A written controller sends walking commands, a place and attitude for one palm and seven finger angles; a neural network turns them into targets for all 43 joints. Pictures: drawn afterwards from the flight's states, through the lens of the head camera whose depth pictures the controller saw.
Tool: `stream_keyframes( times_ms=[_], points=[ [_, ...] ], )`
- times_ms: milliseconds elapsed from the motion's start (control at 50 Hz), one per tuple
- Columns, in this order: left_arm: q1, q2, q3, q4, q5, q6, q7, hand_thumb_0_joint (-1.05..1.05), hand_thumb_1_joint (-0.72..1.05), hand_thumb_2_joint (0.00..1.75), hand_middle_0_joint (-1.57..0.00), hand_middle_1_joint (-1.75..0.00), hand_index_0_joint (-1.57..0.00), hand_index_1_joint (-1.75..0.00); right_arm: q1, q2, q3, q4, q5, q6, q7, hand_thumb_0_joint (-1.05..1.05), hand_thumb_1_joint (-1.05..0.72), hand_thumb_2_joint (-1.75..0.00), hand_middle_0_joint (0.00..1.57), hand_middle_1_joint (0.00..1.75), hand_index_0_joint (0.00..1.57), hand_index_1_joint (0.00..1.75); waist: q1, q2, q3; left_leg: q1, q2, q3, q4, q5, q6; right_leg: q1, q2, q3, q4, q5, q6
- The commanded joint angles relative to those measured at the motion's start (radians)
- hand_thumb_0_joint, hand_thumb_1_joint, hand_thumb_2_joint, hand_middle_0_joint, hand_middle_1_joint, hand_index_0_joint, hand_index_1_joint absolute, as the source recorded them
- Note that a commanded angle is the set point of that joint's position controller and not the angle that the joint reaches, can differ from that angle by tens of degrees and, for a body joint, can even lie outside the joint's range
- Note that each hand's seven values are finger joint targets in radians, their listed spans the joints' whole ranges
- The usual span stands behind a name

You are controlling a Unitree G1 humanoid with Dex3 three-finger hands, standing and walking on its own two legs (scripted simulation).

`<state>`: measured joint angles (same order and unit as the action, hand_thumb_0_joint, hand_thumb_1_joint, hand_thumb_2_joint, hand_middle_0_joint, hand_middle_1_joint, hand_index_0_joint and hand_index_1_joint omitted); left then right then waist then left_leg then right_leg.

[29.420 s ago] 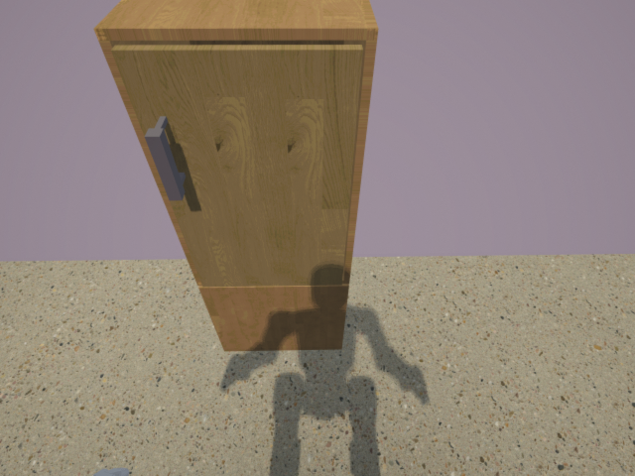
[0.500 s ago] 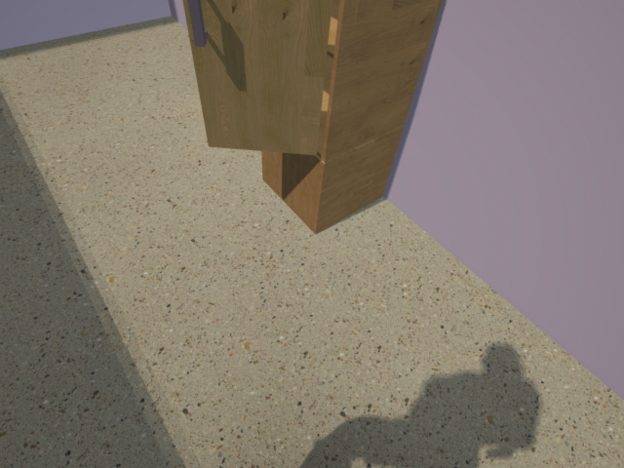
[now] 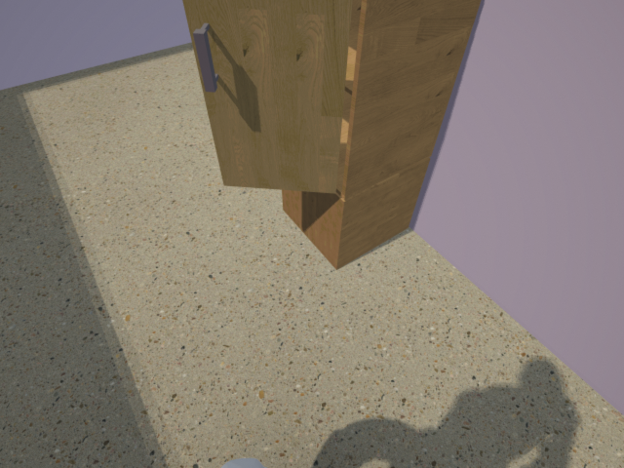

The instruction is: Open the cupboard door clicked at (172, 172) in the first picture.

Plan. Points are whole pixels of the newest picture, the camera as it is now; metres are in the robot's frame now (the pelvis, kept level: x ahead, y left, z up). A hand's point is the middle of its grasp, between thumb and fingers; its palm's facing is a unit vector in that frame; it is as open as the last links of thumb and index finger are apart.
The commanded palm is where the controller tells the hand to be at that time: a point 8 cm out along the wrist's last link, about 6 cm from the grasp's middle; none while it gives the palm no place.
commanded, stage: take the last steps up to it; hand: left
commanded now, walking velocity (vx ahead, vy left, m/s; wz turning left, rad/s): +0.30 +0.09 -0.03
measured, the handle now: (208, 57) +0.92 +0.28 +0.07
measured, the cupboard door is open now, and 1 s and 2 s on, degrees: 50 50 50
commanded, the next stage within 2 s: come to a stop and stand still in 0.64 s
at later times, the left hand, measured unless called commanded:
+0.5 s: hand (179, 372) +0.29 +0.24 -0.16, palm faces -0.03 -0.98 -0.18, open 7.4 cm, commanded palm none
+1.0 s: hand (182, 335) +0.37 +0.26 -0.19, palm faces -0.01 -0.98 -0.20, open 7.3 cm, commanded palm none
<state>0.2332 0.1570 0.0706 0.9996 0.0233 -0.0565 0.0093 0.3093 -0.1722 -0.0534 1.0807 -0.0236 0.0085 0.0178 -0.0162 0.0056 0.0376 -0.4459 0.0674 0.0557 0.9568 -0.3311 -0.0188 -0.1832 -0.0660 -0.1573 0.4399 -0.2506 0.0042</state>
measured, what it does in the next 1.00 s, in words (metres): walks ahead: left foot, then right foot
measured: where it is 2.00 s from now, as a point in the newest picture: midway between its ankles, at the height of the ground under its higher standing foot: (306, 434)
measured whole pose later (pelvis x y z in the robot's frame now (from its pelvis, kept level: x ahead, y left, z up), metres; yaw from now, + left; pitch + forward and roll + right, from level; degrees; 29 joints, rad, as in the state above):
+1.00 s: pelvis +0.35 +0.07 -0.01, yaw -4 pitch +0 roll +0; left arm 0.26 0.20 0.04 1.07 0.01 0.04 0.03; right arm 0.14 -0.15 -0.02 1.03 -0.01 -0.01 -0.04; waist 0.02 -0.04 0.05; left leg -0.33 0.05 0.10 0.55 -0.22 0.01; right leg -0.23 -0.05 -0.06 0.71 -0.48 0.02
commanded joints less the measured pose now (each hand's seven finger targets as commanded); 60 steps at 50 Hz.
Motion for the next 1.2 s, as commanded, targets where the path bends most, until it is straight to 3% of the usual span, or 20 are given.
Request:
stream_keyframes(
  times_ms=[0,80,120,140,160,180,260,460,500,520,560,620,660,780,840,940,1060,1140,1160,1180],
  points=[
    [0.096,0.169,0.024,0.011,0.002,-0.023,-0.009,0.00,0.90,0.90,-0.20,-0.30,-0.20,-0.30,-0.069,-0.005,-0.006,-0.104,-0.002,-0.030,0.023,0.00,-0.90,-0.90,0.20,0.30,0.20,0.30,0.039,-0.094,0.025,-0.001,0.025,0.036,-0.229,0.091,-0.018,-0.029,-0.253,0.173,-0.269,0.025,-0.129],
    [0.094,0.194,0.027,0.035,0.001,-0.009,-0.015,0.00,0.90,0.90,-0.20,-0.30,-0.20,-0.30,-0.070,-0.039,-0.009,-0.121,-0.002,-0.048,0.024,0.00,-0.90,-0.90,0.20,0.30,0.20,0.30,0.023,-0.150,0.013,0.159,-0.026,0.092,-0.416,0.141,-0.009,-0.048,-0.218,0.135,-0.186,-0.031,-0.091],
    [0.083,0.168,0.022,0.026,-0.001,0.002,-0.019,0.00,0.90,0.90,-0.20,-0.30,-0.20,-0.30,0.062,-0.118,-0.024,-0.085,-0.005,-0.061,0.008,0.00,-0.90,-0.90,0.20,0.30,0.20,0.30,-0.048,0.004,-0.030,0.422,-0.006,0.055,-0.500,0.073,0.017,-0.192,-0.149,0.076,0.045,-0.039,-0.049],
    [0.082,0.115,0.012,0.000,-0.006,0.006,-0.025,0.00,0.90,0.90,-0.20,-0.30,-0.20,-0.30,0.185,-0.221,-0.050,-0.058,-0.017,-0.067,-0.008,0.00,-0.90,-0.90,0.20,0.30,0.20,0.30,-0.098,0.226,-0.088,0.567,0.201,-0.229,-0.579,-0.004,0.104,-0.364,-0.030,-0.021,0.337,-0.161,-0.001],
    [0.011,0.090,-0.004,-0.056,-0.006,0.004,-0.025,0.00,0.90,0.90,-0.20,-0.30,-0.20,-0.30,0.283,-0.276,-0.056,-0.048,-0.016,-0.062,-0.026,0.00,-0.90,-0.90,0.20,0.30,0.20,0.30,-0.132,0.276,-0.099,0.581,0.345,-0.444,-0.700,-0.047,0.205,-0.481,0.029,0.015,0.609,-0.346,0.007],
    [-0.037,0.087,-0.003,-0.060,-0.001,0.003,-0.018,0.00,0.90,0.90,-0.20,-0.30,-0.20,-0.30,0.244,-0.257,-0.051,-0.045,-0.017,-0.062,-0.032,0.00,-0.90,-0.90,0.20,0.30,0.20,0.30,-0.118,0.190,-0.069,0.504,0.367,-0.458,-0.723,-0.087,0.232,-0.528,-0.014,0.096,0.760,-0.324,-0.016],
    [0.012,0.075,-0.001,-0.013,0.002,0.023,-0.038,0.00,0.90,0.90,-0.20,-0.30,-0.20,-0.30,0.041,-0.137,-0.009,-0.082,-0.007,-0.085,-0.041,0.00,-0.90,-0.90,0.20,0.30,0.20,0.30,0.000,0.150,-0.003,0.304,0.253,-0.199,-0.769,0.092,0.171,-0.442,-0.089,0.131,0.708,-0.089,-0.002],
    [-0.102,0.072,-0.009,-0.064,0.003,0.031,-0.038,0.00,0.90,0.90,-0.20,-0.30,-0.20,-0.30,0.072,-0.131,-0.010,-0.024,-0.009,-0.075,-0.033,0.00,-0.90,-0.90,0.20,0.30,0.20,0.30,0.005,0.079,0.034,0.299,0.203,-0.053,-0.724,0.228,0.172,-0.206,-0.017,0.050,0.218,0.005,-0.002],
    [-0.030,0.093,-0.001,-0.038,0.004,0.027,-0.034,0.00,0.90,0.90,-0.20,-0.30,-0.20,-0.30,0.062,-0.123,-0.003,-0.017,-0.006,-0.069,-0.034,0.00,-0.90,-0.90,0.20,0.30,0.20,0.30,0.046,0.043,0.016,0.249,0.154,-0.004,-0.601,0.238,0.128,-0.028,0.013,0.029,0.100,0.070,-0.014],
    [0.061,0.131,0.013,-0.011,0.006,0.019,-0.030,0.00,0.90,0.90,-0.20,-0.30,-0.20,-0.30,0.056,-0.104,0.002,-0.017,0.001,-0.070,-0.033,0.00,-0.90,-0.90,0.20,0.30,0.20,0.30,0.088,-0.030,-0.024,0.155,0.096,0.037,-0.449,0.209,0.093,0.153,-0.017,0.095,0.048,0.091,-0.037],
    [0.242,0.276,0.042,0.030,-0.007,0.012,-0.013,0.00,0.90,0.90,-0.20,-0.30,-0.20,-0.30,0.047,-0.081,0.004,-0.066,0.011,-0.059,-0.021,0.00,-0.90,-0.90,0.20,0.30,0.20,0.30,0.135,-0.301,-0.073,-0.147,-0.059,0.103,0.036,-0.317,0.018,0.343,-0.396,0.590,-0.198,0.035,-0.234],
    [0.098,0.161,0.015,-0.007,-0.014,0.001,0.007,0.00,0.90,0.90,-0.20,-0.30,-0.20,-0.30,-0.048,-0.079,-0.004,-0.065,0.004,-0.051,-0.026,0.00,-0.90,-0.90,0.20,0.30,0.20,0.30,0.072,-0.135,-0.008,-0.187,0.049,-0.059,0.149,-0.115,0.003,0.159,-0.325,0.425,-0.208,0.194,-0.226],
    [0.061,0.130,0.008,-0.010,-0.010,-0.011,0.007,0.00,0.90,0.90,-0.20,-0.30,-0.20,-0.30,-0.012,-0.032,0.002,-0.044,0.003,-0.040,-0.019,0.00,-0.90,-0.90,0.20,0.30,0.20,0.30,0.034,-0.118,-0.045,-0.070,0.051,-0.021,0.031,-0.057,-0.013,0.084,-0.264,0.270,-0.204,0.355,-0.193],
    [0.023,0.132,-0.003,0.023,-0.010,-0.007,0.007,0.00,0.90,0.90,-0.20,-0.30,-0.20,-0.30,0.008,0.014,0.021,-0.034,0.006,-0.034,-0.020,0.00,-0.90,-0.90,0.20,0.30,0.20,0.30,0.004,-0.109,-0.059,0.152,-0.026,0.044,-0.384,0.144,-0.037,0.022,-0.154,0.132,-0.104,0.523,-0.134],
    [0.057,0.107,-0.024,0.031,-0.020,0.023,0.021,0.00,0.90,0.90,-0.20,-0.30,-0.20,-0.30,0.033,-0.099,0.009,-0.025,0.007,-0.044,-0.038,0.00,-0.90,-0.90,0.20,0.30,0.20,0.30,0.009,0.053,-0.123,0.359,0.114,-0.086,-0.504,0.695,0.028,-0.062,-0.070,0.101,0.038,0.279,-0.019],
    [0.090,0.129,-0.016,0.014,-0.018,0.089,0.022,0.00,0.90,0.90,-0.20,-0.30,-0.20,-0.30,0.004,-0.203,-0.016,-0.051,0.005,-0.011,-0.078,0.00,-0.90,-0.90,0.20,0.30,0.20,0.30,-0.009,0.251,-0.085,0.362,0.297,-0.221,-0.562,1.130,0.194,-0.167,0.031,0.104,0.409,-0.323,0.019],
    [0.051,0.113,0.006,-0.042,-0.013,0.109,0.011,0.00,0.90,0.90,-0.20,-0.30,-0.20,-0.30,-0.089,-0.224,-0.044,-0.105,-0.004,0.007,-0.087,0.00,-0.90,-0.90,0.20,0.30,0.20,0.30,-0.004,0.121,-0.152,0.368,0.310,-0.185,-0.525,0.836,0.229,-0.243,0.039,0.173,0.542,-0.319,0.019],
    [0.109,0.105,0.005,-0.044,-0.010,0.108,0.005,0.00,0.90,0.90,-0.20,-0.30,-0.20,-0.30,-0.153,-0.221,-0.044,-0.121,-0.005,0.015,-0.068,0.00,-0.90,-0.90,0.20,0.30,0.20,0.30,0.032,0.172,-0.131,0.196,0.246,-0.139,-0.555,0.480,0.166,-0.042,0.044,0.109,0.250,-0.162,0.003],
    [0.156,0.116,0.006,-0.036,-0.006,0.101,0.005,0.00,0.90,0.90,-0.20,-0.30,-0.20,-0.30,-0.164,-0.206,-0.043,-0.129,0.001,0.018,-0.063,0.00,-0.90,-0.90,0.20,0.30,0.20,0.30,0.054,0.109,-0.111,0.128,0.205,-0.118,-0.513,0.328,0.132,0.036,0.046,0.103,0.105,-0.043,-0.003],
    [0.155,0.165,0.011,-0.041,0.003,0.094,0.008,0.00,0.90,0.90,-0.20,-0.30,-0.20,-0.30,-0.159,-0.170,-0.042,-0.138,0.011,0.025,-0.055,0.00,-0.90,-0.90,0.20,0.30,0.20,0.30,0.054,-0.031,-0.076,0.055,0.108,-0.076,-0.421,0.109,0.071,0.046,-0.036,0.236,-0.087,0.028,-0.027]
  ],
)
